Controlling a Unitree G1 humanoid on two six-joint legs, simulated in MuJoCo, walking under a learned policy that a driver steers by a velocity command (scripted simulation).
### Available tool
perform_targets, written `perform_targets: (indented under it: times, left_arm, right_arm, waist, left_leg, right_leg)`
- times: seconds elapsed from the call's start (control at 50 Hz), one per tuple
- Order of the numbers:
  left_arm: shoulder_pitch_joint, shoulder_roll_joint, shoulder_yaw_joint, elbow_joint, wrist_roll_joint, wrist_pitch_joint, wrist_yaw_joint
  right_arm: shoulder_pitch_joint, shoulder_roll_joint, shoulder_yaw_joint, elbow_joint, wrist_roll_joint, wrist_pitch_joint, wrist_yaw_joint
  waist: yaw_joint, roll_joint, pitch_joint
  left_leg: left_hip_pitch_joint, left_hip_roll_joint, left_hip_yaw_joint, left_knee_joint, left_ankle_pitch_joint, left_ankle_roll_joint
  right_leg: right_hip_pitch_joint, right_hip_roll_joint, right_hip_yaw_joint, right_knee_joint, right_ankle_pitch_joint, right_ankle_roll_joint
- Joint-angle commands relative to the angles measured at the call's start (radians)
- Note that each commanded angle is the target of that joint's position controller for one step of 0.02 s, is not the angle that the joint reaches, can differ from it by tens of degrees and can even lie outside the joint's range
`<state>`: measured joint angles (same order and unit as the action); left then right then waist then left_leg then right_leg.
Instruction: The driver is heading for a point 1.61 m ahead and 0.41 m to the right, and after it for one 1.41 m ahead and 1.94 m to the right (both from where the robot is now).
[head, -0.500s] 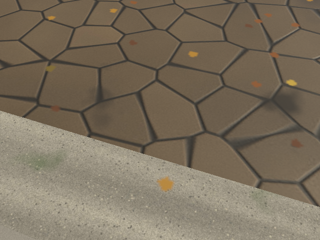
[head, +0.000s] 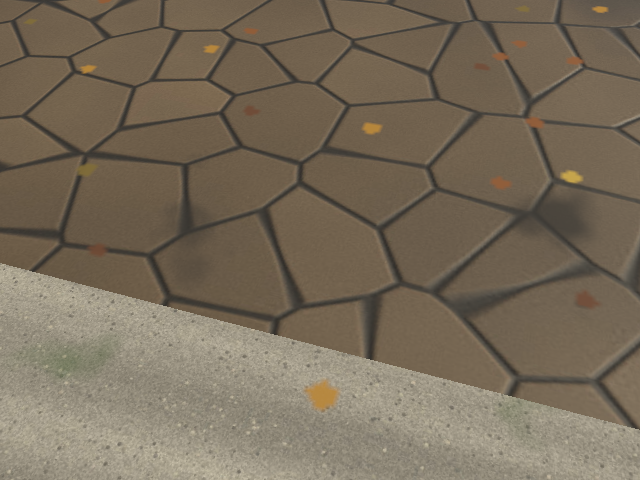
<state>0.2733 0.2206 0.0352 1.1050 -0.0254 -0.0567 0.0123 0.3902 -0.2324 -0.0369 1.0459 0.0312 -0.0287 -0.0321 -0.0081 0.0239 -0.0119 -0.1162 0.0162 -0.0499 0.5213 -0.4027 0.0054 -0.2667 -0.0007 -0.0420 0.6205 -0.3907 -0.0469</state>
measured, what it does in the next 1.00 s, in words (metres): walks ahead: left foot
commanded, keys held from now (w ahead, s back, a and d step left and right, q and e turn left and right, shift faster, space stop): w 1.00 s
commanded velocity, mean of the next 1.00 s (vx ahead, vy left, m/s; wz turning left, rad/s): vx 0.45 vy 0.00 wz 0.00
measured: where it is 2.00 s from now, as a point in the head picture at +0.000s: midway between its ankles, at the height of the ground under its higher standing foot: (342, 284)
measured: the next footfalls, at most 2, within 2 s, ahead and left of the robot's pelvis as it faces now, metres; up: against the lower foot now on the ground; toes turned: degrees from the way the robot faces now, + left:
left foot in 0.48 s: +0.40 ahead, +0.13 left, +0.00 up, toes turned +2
right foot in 1.04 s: +0.72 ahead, -0.10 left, +0.00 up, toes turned -2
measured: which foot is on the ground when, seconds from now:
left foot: down 0.00-0.02, up 0.04-0.46, down 0.48-1.00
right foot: down 0.00-0.50, up 0.52-1.00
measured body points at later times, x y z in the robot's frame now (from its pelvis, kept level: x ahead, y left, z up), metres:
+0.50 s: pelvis +0.23 +0.03 -0.02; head +0.26 +0.03 +0.43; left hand +0.11 +0.27 -0.15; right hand +0.47 -0.19 -0.10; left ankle +0.36 +0.13 -0.73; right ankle +0.00 -0.10 -0.72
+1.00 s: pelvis +0.51 +0.02 +0.00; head +0.54 +0.01 +0.45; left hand +0.73 +0.24 -0.09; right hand +0.46 -0.25 -0.14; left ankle +0.36 +0.13 -0.73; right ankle +0.69 -0.10 -0.71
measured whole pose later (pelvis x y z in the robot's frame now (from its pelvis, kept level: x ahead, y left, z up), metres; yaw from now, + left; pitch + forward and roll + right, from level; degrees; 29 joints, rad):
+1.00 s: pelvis +0.51 +0.02 +0.00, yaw +0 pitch +2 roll +2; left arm 0.01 0.23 0.04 0.83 -0.02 -0.09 -0.03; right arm 0.40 -0.25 -0.05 1.04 0.02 -0.08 -0.01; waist -0.08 -0.03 0.02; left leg 0.09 -0.05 0.05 0.22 -0.34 0.02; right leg -0.57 -0.07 -0.01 0.51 0.02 -0.04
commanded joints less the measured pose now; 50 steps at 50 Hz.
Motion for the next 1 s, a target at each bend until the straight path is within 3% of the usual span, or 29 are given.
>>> perform_targets:
  times: [0.02, 0.04, 0.06, 0.08, 0.1, 0.14, 0.16, 0.22, 0.28, 0.34, 0.4, 0.44, 0.46, 0.48, 0.5, 0.52, 0.54, 0.56, 0.58, 0.6, 0.62, 0.64, 0.7, 0.76, 0.84, 0.9, 0.96, 1.0]
  left_arm:
    - [0.234, 0.116, 0.038, 0.041, 0.006, -0.034, -0.011]
    - [0.366, 0.252, 0.067, 0.051, 0.003, -0.04, -0.02]
    - [0.331, 0.21, 0.045, 0.044, 0.024, -0.055, -0.027]
    - [0.231, 0.151, 0.029, 0.01, 0.02, -0.066, -0.026]
    - [0.173, 0.119, 0.019, -0.015, 0.018, -0.07, -0.03]
    - [0.144, 0.084, 0.003, -0.034, 0.018, -0.063, -0.033]
    - [0.174, 0.064, -0.004, -0.029, 0.022, -0.056, -0.03]
    - [0.234, 0.097, -0.003, -0.028, 0.028, -0.041, -0.009]
    - [0.23, 0.132, 0.003, -0.048, 0.03, -0.031, 0.006]
    - [0.266, 0.144, 0.01, -0.044, 0.019, -0.03, 0.01]
    - [0.264, 0.15, 0.021, -0.042, 0.008, -0.024, 0.012]
    - [0.234, 0.172, 0.031, -0.055, 0.013, -0.015, 0.012]
    - [0.218, 0.179, 0.034, -0.062, 0.019, -0.006, 0.011]
    - [0.205, 0.169, 0.03, -0.074, 0.024, 0.001, 0.01]
    - [0.218, 0.13, 0.013, -0.101, 0.042, 0.001, 0.007]
    - [0.354, -0.037, -0.028, -0.1, 0.026, -0.022, -0.006]
    - [0.257, 0.069, -0.004, -0.107, -0.003, -0.052, -0.009]
    - [0.153, 0.128, 0.014, -0.148, -0.029, -0.069, -0.01]
    - [0.102, 0.135, 0.017, -0.16, -0.024, -0.076, -0.001]
    - [0.085, 0.132, 0.028, -0.16, -0.009, -0.072, 0.006]
    - [0.112, 0.113, 0.03, -0.157, -0.003, -0.058, 0.007]
    - [0.128, 0.091, 0.031, -0.155, -0.002, -0.045, 0.007]
    - [0.058, 0.087, 0.037, -0.19, 0.006, -0.022, 0.01]
    - [-0.081, 0.095, 0.041, -0.241, 0.018, -0.024, 0.007]
    - [-0.24, 0.073, 0.029, -0.287, 0.014, -0.037, -0.012]
    - [-0.325, 0.071, 0.022, -0.321, 0.005, -0.042, -0.029]
    - [-0.355, 0.095, 0.024, -0.351, 0.002, -0.05, -0.047]
    - [-0.277, 0.134, 0.04, -0.337, -0.001, -0.056, -0.053]
  right_arm:
    - [-0.139, -0.098, -0.011, -0.091, -0.003, -0.026, 0.007]
    - [-0.135, -0.045, 0.0, -0.131, -0.008, -0.044, 0.002]
    - [-0.142, -0.067, -0.006, -0.141, 0.014, -0.059, 0.003]
    - [-0.151, -0.083, -0.01, -0.142, 0.027, -0.07, 0.012]
    - [-0.147, -0.082, -0.011, -0.13, 0.02, -0.078, 0.02]
    - [-0.18, -0.115, -0.032, -0.13, -0.001, -0.086, 0.026]
    - [-0.188, -0.11, -0.035, -0.129, -0.004, -0.083, 0.034]
    - [-0.267, -0.055, -0.025, -0.157, -0.008, -0.07, 0.045]
    - [-0.41, -0.028, -0.007, -0.213, -0.007, -0.069, 0.05]
    - [-0.493, -0.043, -0.002, -0.242, 0.0, -0.069, 0.063]
    - [-0.523, -0.069, -0.005, -0.268, 0.002, -0.076, 0.077]
    - [-0.451, -0.112, -0.024, -0.258, 0.0, -0.08, 0.08]
    - [-0.338, -0.145, -0.044, -0.227, 0.0, -0.079, 0.076]
    - [-0.165, -0.185, -0.068, -0.172, 0.003, -0.074, 0.068]
    - [0.011, -0.259, -0.088, -0.136, -0.01, -0.067, 0.057]
    - [0.062, -0.295, -0.089, -0.112, -0.021, -0.066, 0.068]
    - [0.006, -0.197, -0.061, -0.117, -0.014, -0.071, 0.072]
    - [-0.094, -0.157, -0.049, -0.132, -0.013, -0.078, 0.071]
    - [-0.185, -0.137, -0.04, -0.152, -0.018, -0.085, 0.073]
    - [-0.227, -0.112, -0.035, -0.155, -0.03, -0.09, 0.077]
    - [-0.241, -0.089, -0.028, -0.148, -0.041, -0.094, 0.079]
    - [-0.235, -0.075, -0.024, -0.138, -0.039, -0.095, 0.081]
    - [-0.18, -0.112, -0.029, -0.106, -0.034, -0.098, 0.063]
    - [-0.118, -0.141, -0.034, -0.089, -0.033, -0.09, 0.039]
    - [-0.044, -0.158, -0.034, -0.07, -0.021, -0.081, 0.027]
    - [0.021, -0.163, -0.036, -0.042, -0.014, -0.07, 0.025]
    - [0.043, -0.174, -0.046, -0.025, -0.012, -0.051, 0.022]
    - [0.013, -0.189, -0.053, -0.035, -0.015, -0.042, 0.02]
  waist:
    - [0.134, -0.075, 0.11]
    - [0.153, -0.345, 0.035]
    - [0.116, -0.277, 0.052]
    - [0.075, -0.172, 0.136]
    - [0.056, -0.127, 0.146]
    - [0.044, -0.11, 0.142]
    - [0.049, -0.122, 0.124]
    - [0.06, -0.105, 0.115]
    - [0.082, -0.102, 0.142]
    - [0.093, -0.116, 0.168]
    - [0.064, -0.114, 0.172]
    - [0.004, -0.137, 0.099]
    - [-0.059, -0.152, 0.02]
    - [-0.14, -0.144, -0.084]
    - [-0.181, -0.017, -0.223]
    - [-0.089, 0.269, -0.384]
    - [-0.115, 0.169, -0.284]
    - [-0.087, 0.127, -0.126]
    - [-0.051, 0.021, -0.061]
    - [-0.018, 0.0, -0.023]
    - [0.017, 0.026, -0.022]
    - [0.031, 0.041, -0.014]
    - [0.037, 0.034, 0.047]
    - [0.004, 0.012, 0.08]
    - [-0.045, 0.011, 0.096]
    - [-0.073, 0.014, 0.109]
    - [-0.058, 0.025, 0.107]
    - [-0.004, 0.052, 0.053]
  left_leg:
    - [-0.383, 0.041, -0.048, 0.088, 0.008, 0.08]
    - [-0.564, -0.078, 0.072, 0.408, -0.075, 0.024]
    - [-0.643, -0.053, -0.036, 0.619, -0.159, 0.036]
    - [-0.708, 0.009, -0.065, 0.707, -0.077, 0.061]
    - [-0.709, 0.048, -0.052, 0.704, 0.025, 0.079]
    - [-0.675, 0.094, -0.017, 0.596, 0.162, 0.08]
    - [-0.646, 0.098, 0.005, 0.558, 0.195, 0.071]
    - [-0.655, 0.092, 0.051, 0.431, 0.257, 0.027]
    - [-0.596, 0.066, 0.079, 0.213, 0.358, 0.002]
    - [-0.527, 0.041, 0.098, 0.099, 0.422, 0.008]
    - [-0.505, 0.037, 0.078, 0.031, 0.409, 0.047]
    - [-0.374, -0.004, 0.1, 0.021, 0.361, 0.08]
    - [-0.225, -0.038, 0.121, 0.031, 0.339, 0.103]
    - [0.004, -0.048, 0.123, 0.027, 0.34, 0.131]
    - [0.314, 0.156, -0.129, 0.036, 0.256, 0.196]
    - [0.562, 0.381, -0.659, -0.153, -0.035, 0.357]
    - [0.476, 0.343, -0.714, -0.26, -0.099, 0.303]
    - [0.328, 0.321, -0.551, -0.271, -0.017, 0.259]
    - [0.167, 0.29, -0.42, -0.292, 0.138, 0.239]
    - [0.047, 0.253, -0.315, -0.312, 0.248, 0.228]
    - [-0.022, 0.219, -0.243, -0.337, 0.286, 0.219]
    - [-0.057, 0.2, -0.205, -0.361, 0.296, 0.223]
    - [-0.113, 0.193, -0.137, -0.42, 0.324, 0.246]
    - [-0.062, 0.189, -0.104, -0.439, 0.356, 0.237]
    - [-0.033, 0.151, -0.021, -0.439, 0.395, 0.198]
    - [0.05, 0.176, -0.008, -0.408, 0.408, 0.195]
    - [0.178, 0.233, -0.024, -0.335, 0.487, 0.181]
    - [0.211, 0.241, -0.017, -0.238, 0.695, 0.16]
  right_leg:
    - [0.307, -0.095, 0.182, -0.236, 0.05, -0.038]
    - [0.441, -0.321, 0.618, -0.418, -0.089, -0.172]
    - [0.388, -0.411, 0.828, -0.488, -0.202, -0.241]
    - [0.338, -0.396, 0.724, -0.475, -0.194, -0.22]
    - [0.314, -0.337, 0.583, -0.475, -0.14, -0.18]
    - [0.301, -0.253, 0.377, -0.485, 0.102, -0.119]
    - [0.306, -0.223, 0.307, -0.486, 0.206, -0.107]
    - [0.31, -0.208, 0.215, -0.494, 0.4, -0.126]
    - [0.236, -0.194, 0.158, -0.526, 0.403, -0.128]
    - [0.218, -0.209, 0.129, -0.546, 0.396, -0.133]
    - [0.306, -0.251, 0.111, -0.507, 0.491, -0.116]
    - [0.36, -0.261, 0.089, -0.391, 0.784, -0.095]
    - [0.356, -0.244, 0.065, -0.252, 0.963, -0.078]
    - [0.278, -0.199, 0.035, -0.044, 1.0, -0.049]
    - [0.034, -0.134, 0.008, 0.286, 0.663, -0.021]
    - [-0.291, 0.067, 0.076, 0.625, -0.125, 0.031]
    - [-0.393, 0.025, 0.192, 0.742, -0.161, 0.003]
    - [-0.458, -0.024, 0.16, 0.757, -0.077, -0.016]
    - [-0.406, -0.08, 0.142, 0.71, 0.026, -0.02]
    - [-0.353, -0.115, 0.131, 0.655, 0.083, -0.017]
    - [-0.286, -0.143, 0.139, 0.618, 0.116, -0.017]
    - [-0.26, -0.15, 0.133, 0.585, 0.122, -0.014]
    - [-0.323, -0.169, 0.109, 0.474, 0.177, 0.013]
    - [-0.434, -0.171, 0.101, 0.286, 0.342, 0.04]
    - [-0.38, -0.118, 0.047, 0.027, 0.521, 0.041]
    - [-0.368, -0.092, 0.038, -0.063, 0.521, 0.038]
    - [-0.39, -0.083, 0.05, -0.112, 0.414, 0.002]
    - [-0.265, -0.046, 0.022, -0.117, 0.343, -0.027]
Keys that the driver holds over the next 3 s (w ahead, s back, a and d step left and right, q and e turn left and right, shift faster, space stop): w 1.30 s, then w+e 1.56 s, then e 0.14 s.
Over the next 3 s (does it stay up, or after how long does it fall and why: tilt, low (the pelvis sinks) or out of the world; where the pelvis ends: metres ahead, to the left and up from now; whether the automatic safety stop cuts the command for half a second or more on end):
stays up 1.53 -0.24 -0.02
